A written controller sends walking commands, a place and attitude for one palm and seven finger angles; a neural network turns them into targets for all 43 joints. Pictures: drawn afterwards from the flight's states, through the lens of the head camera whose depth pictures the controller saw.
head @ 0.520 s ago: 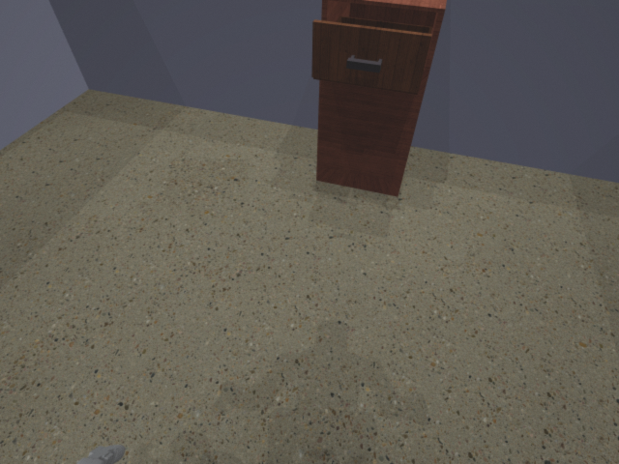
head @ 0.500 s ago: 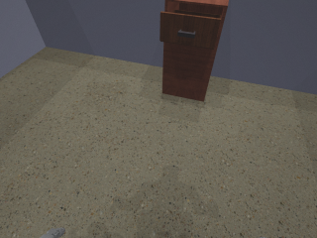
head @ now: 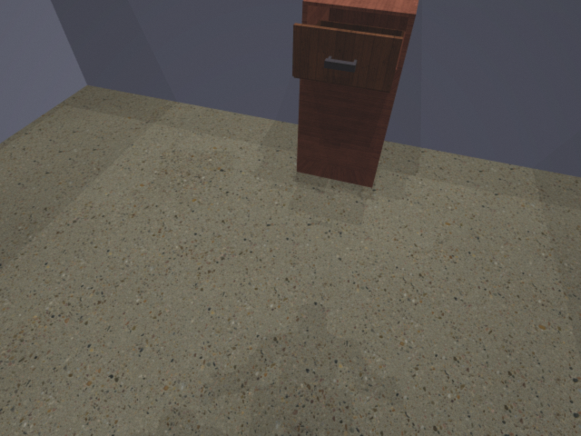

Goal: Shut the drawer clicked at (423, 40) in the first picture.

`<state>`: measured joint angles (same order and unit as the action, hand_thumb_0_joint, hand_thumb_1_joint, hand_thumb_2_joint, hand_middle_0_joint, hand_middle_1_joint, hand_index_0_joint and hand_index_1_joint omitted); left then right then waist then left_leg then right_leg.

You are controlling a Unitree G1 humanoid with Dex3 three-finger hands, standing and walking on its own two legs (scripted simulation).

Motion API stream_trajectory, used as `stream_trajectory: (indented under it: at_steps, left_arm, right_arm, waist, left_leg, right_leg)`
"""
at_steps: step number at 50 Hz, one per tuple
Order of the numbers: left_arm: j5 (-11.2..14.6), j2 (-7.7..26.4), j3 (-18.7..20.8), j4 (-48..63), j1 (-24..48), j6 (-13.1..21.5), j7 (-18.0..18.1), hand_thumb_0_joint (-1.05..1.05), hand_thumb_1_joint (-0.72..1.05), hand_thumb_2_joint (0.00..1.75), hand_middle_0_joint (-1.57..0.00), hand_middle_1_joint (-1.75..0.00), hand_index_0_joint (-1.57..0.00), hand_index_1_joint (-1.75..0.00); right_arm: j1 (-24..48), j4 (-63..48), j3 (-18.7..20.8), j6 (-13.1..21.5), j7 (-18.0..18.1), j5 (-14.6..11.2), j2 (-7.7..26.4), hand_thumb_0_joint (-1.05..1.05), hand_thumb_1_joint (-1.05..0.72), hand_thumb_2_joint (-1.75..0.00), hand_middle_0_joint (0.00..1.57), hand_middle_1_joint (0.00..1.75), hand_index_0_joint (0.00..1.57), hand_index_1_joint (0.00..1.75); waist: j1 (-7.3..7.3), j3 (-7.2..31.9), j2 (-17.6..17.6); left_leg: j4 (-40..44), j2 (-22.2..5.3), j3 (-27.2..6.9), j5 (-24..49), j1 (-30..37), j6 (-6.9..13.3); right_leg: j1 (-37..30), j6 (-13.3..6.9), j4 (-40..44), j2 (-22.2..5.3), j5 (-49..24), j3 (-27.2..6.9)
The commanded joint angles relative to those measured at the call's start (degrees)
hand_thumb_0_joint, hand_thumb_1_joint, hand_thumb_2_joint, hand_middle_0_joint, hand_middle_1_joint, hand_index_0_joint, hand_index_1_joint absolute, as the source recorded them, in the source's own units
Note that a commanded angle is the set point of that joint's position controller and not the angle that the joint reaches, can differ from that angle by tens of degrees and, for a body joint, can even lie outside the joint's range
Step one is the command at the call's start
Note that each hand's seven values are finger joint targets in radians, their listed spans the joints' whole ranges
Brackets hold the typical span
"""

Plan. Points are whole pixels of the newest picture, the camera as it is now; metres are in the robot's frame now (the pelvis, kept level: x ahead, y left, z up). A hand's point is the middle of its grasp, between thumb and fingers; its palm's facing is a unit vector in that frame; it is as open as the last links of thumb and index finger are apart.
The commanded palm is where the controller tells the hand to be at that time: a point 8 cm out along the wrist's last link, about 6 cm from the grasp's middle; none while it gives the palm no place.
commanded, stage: stand and wait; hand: left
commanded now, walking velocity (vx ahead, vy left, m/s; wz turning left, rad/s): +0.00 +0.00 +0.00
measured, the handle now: (341, 62) +1.27 -0.10 -0.05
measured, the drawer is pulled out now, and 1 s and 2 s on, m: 0.20 0.20 0.20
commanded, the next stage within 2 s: look at it before walking up in 0.54 s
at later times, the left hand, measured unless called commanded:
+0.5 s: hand out of the picture +0.06 +0.24 -0.15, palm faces -0.03 -0.94 -0.33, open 7.4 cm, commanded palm none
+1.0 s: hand out of the picture +0.05 +0.24 -0.16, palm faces -0.04 -0.94 -0.32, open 7.4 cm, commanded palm none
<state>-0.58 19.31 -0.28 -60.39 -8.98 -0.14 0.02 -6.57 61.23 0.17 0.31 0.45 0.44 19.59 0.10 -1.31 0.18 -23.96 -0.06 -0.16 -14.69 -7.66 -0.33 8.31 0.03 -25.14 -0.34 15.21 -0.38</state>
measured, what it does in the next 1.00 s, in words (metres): stands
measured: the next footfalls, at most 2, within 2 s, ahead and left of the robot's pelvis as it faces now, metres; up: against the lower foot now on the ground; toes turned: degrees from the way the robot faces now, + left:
left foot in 1.88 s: +0.31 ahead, +0.12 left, +0.00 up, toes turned -3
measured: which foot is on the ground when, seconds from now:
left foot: down 0.00-1.00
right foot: down 0.00-1.00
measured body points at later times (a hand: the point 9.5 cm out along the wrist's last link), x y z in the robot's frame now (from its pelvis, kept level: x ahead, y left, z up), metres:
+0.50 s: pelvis -0.02 -0.01 +0.00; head -0.02 -0.01 +0.45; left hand +0.06 +0.29 -0.13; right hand +0.05 -0.30 -0.13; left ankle -0.02 +0.12 -0.74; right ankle -0.02 -0.12 -0.74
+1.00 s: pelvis -0.02 +0.00 +0.00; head -0.01 +0.00 +0.45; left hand +0.06 +0.29 -0.13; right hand +0.06 -0.30 -0.13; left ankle -0.02 +0.12 -0.74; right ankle -0.02 -0.12 -0.74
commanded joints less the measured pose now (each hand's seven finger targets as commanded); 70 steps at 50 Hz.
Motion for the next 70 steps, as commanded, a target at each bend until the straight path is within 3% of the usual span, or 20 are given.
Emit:
stream_trajectory:
  at_steps: [1,25,36,47,61,62,63,64,66,68,70]
  left_arm:
    - [0.2,12.2,2.6,3.8,3.1,1.6,0.8,0.0,0.9,0.9,-0.2,-0.3,-0.2,-0.3]
    - [0.0,11.9,2.3,2.2,3.4,1.7,0.6,0.0,0.9,0.9,-0.2,-0.3,-0.2,-0.3]
    - [0.0,11.7,2.2,1.9,2.6,1.8,0.6,0.0,0.9,0.9,-0.2,-0.3,-0.2,-0.3]
    - [0.0,11.7,2.0,1.5,2.3,1.7,0.6,0.0,0.9,0.9,-0.2,-0.3,-0.2,-0.3]
    - [0.0,11.8,2.1,1.5,2.4,1.8,0.7,0.0,0.9,0.9,-0.2,-0.3,-0.2,-0.3]
    - [0.1,7.6,1.3,0.5,0.2,1.3,0.9,0.0,0.9,0.9,-0.2,-0.3,-0.2,-0.3]
    - [-0.1,4.7,0.6,-0.3,-1.7,0.6,0.9,0.0,0.9,0.9,-0.2,-0.3,-0.2,-0.3]
    - [-0.3,4.5,0.7,-0.5,-3.1,0.2,0.7,0.0,0.9,0.9,-0.2,-0.3,-0.2,-0.3]
    - [-0.6,5.0,1.3,0.2,-4.1,-0.4,0.0,0.0,0.9,0.9,-0.2,-0.3,-0.2,-0.3]
    - [-0.8,4.6,1.9,1.3,-5.5,-0.4,-0.6,0.0,0.9,0.9,-0.2,-0.3,-0.2,-0.3]
    - [-0.8,3.6,2.4,2.1,-7.2,0.0,-0.8,0.0,0.9,0.9,-0.2,-0.3,-0.2,-0.3]
  right_arm:
    - [3.4,-3.8,2.0,1.8,0.6,0.1,11.3,0.0,-0.9,-0.9,0.2,0.3,0.2,0.3]
    - [1.9,-1.1,1.8,1.5,0.2,0.1,11.2,0.0,-0.9,-0.9,0.2,0.3,0.2,0.3]
    - [1.6,-0.9,1.8,1.8,0.3,0.0,11.1,0.0,-0.9,-0.9,0.2,0.3,0.2,0.3]
    - [2.2,-0.8,1.7,1.6,0.3,0.0,11.3,0.0,-0.9,-0.9,0.2,0.3,0.2,0.3]
    - [2.7,-0.9,1.8,1.8,0.4,-0.1,11.5,0.0,-0.9,-0.9,0.2,0.3,0.2,0.3]
    - [1.1,0.2,0.8,1.4,0.3,0.2,7.2,0.0,-0.9,-0.9,0.2,0.3,0.2,0.3]
    - [-1.2,0.8,0.2,0.8,0.1,0.4,4.2,0.0,-0.9,-0.9,0.2,0.3,0.2,0.3]
    - [-2.6,1.1,0.3,0.5,0.0,0.6,3.9,0.0,-0.9,-0.9,0.2,0.3,0.2,0.3]
    - [-3.1,0.6,0.8,0.2,-0.2,0.9,4.5,0.0,-0.9,-0.9,0.2,0.3,0.2,0.3]
    - [-4.4,-0.3,1.4,0.3,-0.2,0.9,4.9,0.0,-0.9,-0.9,0.2,0.3,0.2,0.3]
    - [-6.2,-1.0,2.0,0.8,-0.1,0.8,4.8,0.0,-0.9,-0.9,0.2,0.3,0.2,0.3]
  waist:
    - [0.02,4.6,0.5]
    - [-0.09,1.0,0.9]
    - [0.08,3.0,-0.1]
    - [0.05,2.0,-0.1]
    - [0.13,3.4,0.1]
    - [0.15,4.2,0.4]
    - [0.06,3.3,0.7]
    - [0.19,2.4,0.8]
    - [0.4,-3.8,0.8]
    - [0.4,-6.9,0.5]
    - [0.3,-7.2,-0.1]
  left_leg:
    - [3.4,-6.4,-4.9,14.0,0.5,2.3]
    - [5.8,-6.4,-5.3,7.2,-0.9,1.7]
    - [5.7,-6.8,-5.5,10.1,-0.1,1.8]
    - [6.3,-6.8,-5.7,8.9,0.3,1.9]
    - [6.3,-7.2,-5.5,13.9,2.0,1.9]
    - [5.7,-7.1,-4.4,11.0,2.6,1.3]
    - [5.0,-6.6,-3.4,4.7,2.0,0.7]
    - [4.5,-6.5,-3.1,-1.8,1.2,1.0]
    - [4.7,-6.2,-3.0,-14.2,-3.8,1.4]
    - [4.3,-6.8,-3.7,-18.5,-6.1,2.3]
    - [2.9,-8.2,-4.7,-19.1,-5.7,3.5]
  right_leg:
    - [-1.7,-2.2,3.9,-6.7,-15.5,-5.4]
    - [2.0,-2.1,7.9,-6.4,-5.3,-7.0]
    - [0.1,-2.0,7.1,-6.6,-9.7,-6.5]
    - [0.9,-1.8,7.7,-6.4,-8.3,-6.5]
    - [-1.0,-1.7,6.8,-6.6,-14.0,-5.7]
    - [-1.0,-1.2,7.0,-6.5,-11.2,-5.8]
    - [0.2,-1.0,6.6,-5.8,-3.8,-6.0]
    - [1.8,-1.4,6.6,-5.3,3.4,-6.7]
    - [6.4,-2.3,6.9,-4.2,14.3,-8.8]
    - [9.4,-3.3,5.1,-3.1,17.3,-9.6]
    - [11.1,-4.1,1.9,-2.1,16.5,-9.7]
